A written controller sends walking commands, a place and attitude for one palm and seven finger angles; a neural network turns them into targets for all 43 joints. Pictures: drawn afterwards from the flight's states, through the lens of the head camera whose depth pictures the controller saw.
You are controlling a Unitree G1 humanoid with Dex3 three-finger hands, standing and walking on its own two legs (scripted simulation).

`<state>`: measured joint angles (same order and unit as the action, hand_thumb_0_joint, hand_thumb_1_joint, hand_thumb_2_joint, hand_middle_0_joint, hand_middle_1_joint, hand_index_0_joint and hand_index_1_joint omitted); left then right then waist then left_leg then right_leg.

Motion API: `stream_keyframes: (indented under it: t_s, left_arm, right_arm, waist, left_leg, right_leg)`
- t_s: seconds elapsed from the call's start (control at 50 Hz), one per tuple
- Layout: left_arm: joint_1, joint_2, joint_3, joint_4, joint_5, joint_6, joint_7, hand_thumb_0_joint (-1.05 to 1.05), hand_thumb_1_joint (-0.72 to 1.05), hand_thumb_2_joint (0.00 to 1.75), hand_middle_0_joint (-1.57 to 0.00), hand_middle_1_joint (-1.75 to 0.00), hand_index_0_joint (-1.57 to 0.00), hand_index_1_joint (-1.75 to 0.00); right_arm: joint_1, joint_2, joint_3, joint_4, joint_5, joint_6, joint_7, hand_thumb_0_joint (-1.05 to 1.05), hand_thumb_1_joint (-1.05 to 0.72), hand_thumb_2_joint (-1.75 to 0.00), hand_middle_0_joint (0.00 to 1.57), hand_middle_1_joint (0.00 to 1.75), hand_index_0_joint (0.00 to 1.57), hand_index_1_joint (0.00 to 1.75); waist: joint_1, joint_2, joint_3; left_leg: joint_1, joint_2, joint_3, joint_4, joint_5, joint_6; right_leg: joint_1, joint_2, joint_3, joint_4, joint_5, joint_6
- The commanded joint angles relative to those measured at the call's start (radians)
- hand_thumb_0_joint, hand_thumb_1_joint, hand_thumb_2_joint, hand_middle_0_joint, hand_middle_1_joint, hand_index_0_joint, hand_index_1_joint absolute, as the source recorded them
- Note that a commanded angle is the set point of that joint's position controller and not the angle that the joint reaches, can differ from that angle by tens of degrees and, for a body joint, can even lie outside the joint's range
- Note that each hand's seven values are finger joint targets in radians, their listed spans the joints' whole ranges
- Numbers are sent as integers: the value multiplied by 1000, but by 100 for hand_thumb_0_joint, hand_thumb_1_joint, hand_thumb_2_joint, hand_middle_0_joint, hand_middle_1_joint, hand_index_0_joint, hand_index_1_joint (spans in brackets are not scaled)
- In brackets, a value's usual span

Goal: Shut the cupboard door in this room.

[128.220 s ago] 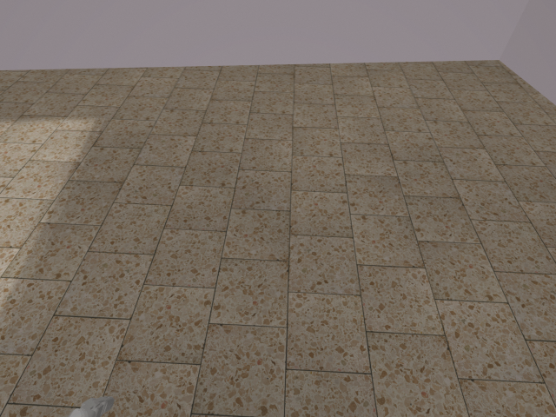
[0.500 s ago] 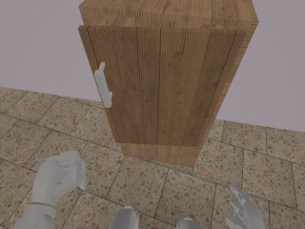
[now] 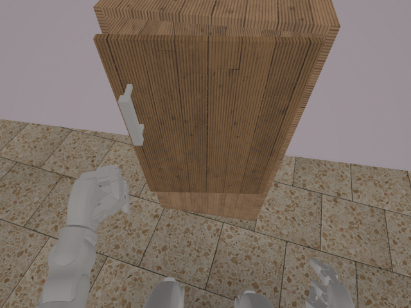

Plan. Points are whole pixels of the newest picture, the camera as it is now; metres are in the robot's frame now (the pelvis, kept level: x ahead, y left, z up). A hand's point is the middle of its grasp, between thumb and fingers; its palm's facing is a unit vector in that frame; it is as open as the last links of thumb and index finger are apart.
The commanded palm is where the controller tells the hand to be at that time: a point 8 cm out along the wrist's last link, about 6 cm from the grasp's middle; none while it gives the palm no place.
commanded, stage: bring the fist close to the handle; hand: left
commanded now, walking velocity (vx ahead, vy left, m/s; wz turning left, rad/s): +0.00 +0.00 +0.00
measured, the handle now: (134, 116) +0.51 +0.19 +0.06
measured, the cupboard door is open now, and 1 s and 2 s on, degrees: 8 8 0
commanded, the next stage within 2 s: push the door shut along its arc in 0.94 s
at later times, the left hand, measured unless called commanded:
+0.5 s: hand (145, 156) +0.39 +0.14 +0.07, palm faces -0.01 -1.00 -0.03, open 3.1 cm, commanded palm +0.38 +0.19 +0.06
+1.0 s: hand (144, 151) +0.41 +0.15 +0.06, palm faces +0.00 -1.00 +0.00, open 3.1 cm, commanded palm +0.38 +0.20 +0.06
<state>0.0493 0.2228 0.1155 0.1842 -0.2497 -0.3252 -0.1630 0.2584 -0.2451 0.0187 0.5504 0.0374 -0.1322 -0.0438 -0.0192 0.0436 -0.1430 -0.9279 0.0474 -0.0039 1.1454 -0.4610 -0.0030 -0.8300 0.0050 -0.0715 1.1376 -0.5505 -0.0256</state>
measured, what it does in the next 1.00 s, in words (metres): stands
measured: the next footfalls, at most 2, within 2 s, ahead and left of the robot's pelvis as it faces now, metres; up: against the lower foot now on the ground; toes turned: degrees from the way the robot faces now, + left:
none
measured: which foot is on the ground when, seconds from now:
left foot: down 0.00-1.00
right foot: down 0.00-1.00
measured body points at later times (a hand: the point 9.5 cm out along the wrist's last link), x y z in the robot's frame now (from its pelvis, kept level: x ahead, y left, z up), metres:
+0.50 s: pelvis +0.00 +0.01 +0.00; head +0.07 +0.01 +0.45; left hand +0.39 +0.20 +0.07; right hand +0.11 -0.24 -0.11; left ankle +0.05 +0.12 -0.65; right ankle +0.01 -0.11 -0.65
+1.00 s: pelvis +0.00 +0.00 +0.00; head +0.08 +0.00 +0.45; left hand +0.40 +0.20 +0.06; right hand +0.08 -0.26 -0.11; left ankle +0.05 +0.12 -0.65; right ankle +0.01 -0.11 -0.65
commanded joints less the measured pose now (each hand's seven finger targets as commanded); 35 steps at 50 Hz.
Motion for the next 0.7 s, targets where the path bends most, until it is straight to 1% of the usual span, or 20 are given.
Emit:
stream_keyframes:
  t_s: [0.0, 0.08, 0.12, 0.14, 0.16, 0.2, 0.22, 0.26, 0.32, 0.36, 0.44, 0.46, 0.48, 0.52, 0.54, 0.56, 0.58, 0.62, 0.66, 0.68]
  left_arm:
    - [-240, 102, 31, -131, 13, -93, 18, 0, 90, 90, -130, -150, -130, -150]
    - [-305, 67, -20, -81, 39, -79, 16, 0, 90, 90, -130, -150, -130, -150]
    - [-369, 91, 4, -49, 44, -77, 30, 0, 90, 90, -130, -150, -130, -150]
    - [-415, 95, 14, -37, 43, -80, 41, 0, 90, 90, -130, -150, -130, -150]
    - [-444, 128, 48, -28, 48, -87, 56, 0, 90, 90, -130, -150, -130, -150]
    - [-506, 112, 45, -19, 55, -110, 79, 0, 90, 90, -130, -150, -130, -150]
    - [-549, 97, 32, -12, 58, -121, 89, 0, 90, 90, -130, -150, -130, -150]
    - [-557, 134, 70, 14, 68, -137, 109, 0, 90, 90, -130, -150, -130, -150]
    - [-649, 98, 25, 123, 93, -142, 111, 0, 90, 90, -130, -150, -130, -150]
    - [-674, 100, 26, 203, 101, -129, 105, 0, 90, 90, -130, -150, -130, -150]
    - [-791, 79, 18, 289, 91, -118, 91, 0, 90, 90, -130, -150, -130, -150]
    - [-822, 99, 35, 293, 92, -123, 92, 0, 90, 90, -130, -150, -130, -150]
    - [-851, 80, 25, 304, 92, -127, 94, 0, 90, 90, -130, -150, -130, -150]
    - [-936, 102, 49, 335, 94, -145, 108, 0, 90, 90, -130, -150, -130, -150]
    - [-916, 137, 88, 358, 98, -155, 115, 0, 90, 90, -130, -150, -130, -150]
    - [-871, 182, 129, 363, 102, -163, 120, 0, 90, 90, -130, -150, -130, -150]
    - [-867, 178, 130, 372, 106, -170, 122, 0, 90, 90, -130, -150, -130, -150]
    - [-861, 188, 142, 403, 109, -181, 121, 0, 90, 90, -130, -150, -130, -150]
    - [-817, 231, 178, 414, 114, -184, 110, 0, 90, 90, -130, -150, -130, -150]
    - [-805, 199, 151, 401, 115, -187, 101, 0, 90, 90, -130, -150, -130, -150]
  right_arm:
    - [-30, -128, -53, -122, -3, -47, 2, 0, -90, -90, 20, 30, 20, 30]
    - [-16, -135, -58, -115, -2, -34, 10, 0, -90, -90, 20, 30, 20, 30]
    - [-16, -139, -59, -106, -3, -25, 10, 0, -90, -90, 20, 30, 20, 30]
    - [-12, -139, -58, -101, -3, -21, 9, 0, -90, -90, 20, 30, 20, 30]
    - [-9, -143, -61, -93, -7, -17, 6, 0, -90, -90, 20, 30, 20, 30]
    - [-15, -136, -59, -91, -8, -13, 10, 0, -90, -90, 20, 30, 20, 30]
    - [-16, -133, -58, -83, -10, -14, 12, 0, -90, -90, 20, 30, 20, 30]
    - [-3, -139, -60, -74, -16, -9, 15, 0, -90, -90, 20, 30, 20, 30]
    - [8, -137, -60, -52, -17, 3, 22, 0, -90, -90, 20, 30, 20, 30]
    - [25, -144, -63, -42, -16, 9, 24, 0, -90, -90, 20, 30, 20, 30]
    - [42, -149, -68, -31, -14, 19, 24, 0, -90, -90, 20, 30, 20, 30]
    - [53, -153, -70, -25, -15, 20, 24, 0, -90, -90, 20, 30, 20, 30]
    - [53, -150, -70, -23, -16, 20, 25, 0, -90, -90, 20, 30, 20, 30]
    - [63, -148, -71, -8, -19, 22, 27, 0, -90, -90, 20, 30, 20, 30]
    - [69, -149, -73, -6, -23, 25, 29, 0, -90, -90, 20, 30, 20, 30]
    - [72, -156, -74, -13, -25, 29, 30, 0, -90, -90, 20, 30, 20, 30]
    - [70, -150, -71, -15, -27, 36, 33, 0, -90, -90, 20, 30, 20, 30]
    - [75, -142, -70, -17, -29, 45, 39, 0, -90, -90, 20, 30, 20, 30]
    - [86, -151, -74, -24, -29, 55, 41, 0, -90, -90, 20, 30, 20, 30]
    - [84, -145, -75, -29, -28, 60, 43, 0, -90, -90, 20, 30, 20, 30]
  waist:
    - [-8, -19, -245]
    - [-16, -1, -265]
    - [-17, -4, -258]
    - [-24, -30, -256]
    - [-20, -36, -266]
    - [-17, -19, -288]
    - [-25, -8, -292]
    - [-12, 16, -325]
    - [-42, -11, -298]
    - [-47, -17, -278]
    - [-62, -33, -303]
    - [-57, -17, -332]
    - [-61, 3, -344]
    - [-68, -9, -352]
    - [-53, -29, -365]
    - [-33, -15, -384]
    - [-33, -20, -399]
    - [-27, -40, -384]
    - [-11, -37, -397]
    - [-18, -34, -406]
  left_leg:
    - [213, -32, -30, -167, 159, 29]
    - [258, -28, -34, -185, 166, 26]
    - [255, -28, -34, -191, 152, 25]
    - [258, -26, -37, -193, 147, 25]
    - [255, -25, -37, -189, 152, 26]
    - [274, -25, -38, -194, 160, 22]
    - [287, -25, -39, -191, 162, 21]
    - [297, -25, -39, -188, 180, 19]
    - [279, -24, -37, -183, 168, 19]
    - [268, -22, -41, -188, 140, 19]
    - [271, -25, -38, -181, 146, 20]
    - [289, -23, -44, -179, 169, 18]
    - [304, -24, -45, -176, 187, 16]
    - [290, -26, -43, -164, 183, 18]
    - [278, -27, -41, -162, 190, 19]
    - [274, -27, -36, -162, 202, 18]
    - [273, -29, -31, -162, 220, 20]
    - [228, -34, -14, -160, 207, 23]
    - [221, -33, -11, -165, 218, 24]
    - [231, -34, -2, -164, 239, 26]
  right_leg:
    - [89, 12, 62, -197, 236, 5]
    - [73, 12, 46, -198, 245, 3]
    - [69, 12, 47, -205, 232, 3]
    - [64, 13, 44, -208, 226, 4]
    - [67, 15, 47, -205, 230, 3]
    - [64, 14, 43, -195, 235, 1]
    - [52, 14, 42, -194, 238, 2]
    - [62, 17, 44, -188, 254, -2]
    - [37, 15, 43, -189, 255, 3]
    - [19, 20, 43, -200, 227, 2]
    - [19, 16, 45, -209, 240, 5]
    - [19, 18, 42, -198, 256, 1]
    - [11, 17, 40, -192, 272, 1]
    - [11, 16, 45, -190, 273, 4]
    - [30, 18, 49, -186, 281, 4]
    - [44, 20, 51, -181, 290, 2]
    - [59, 16, 52, -175, 316, 3]
    - [94, 16, 68, -183, 324, 10]
    - [117, 19, 70, -180, 338, 7]
    - [126, 15, 73, -182, 371, 10]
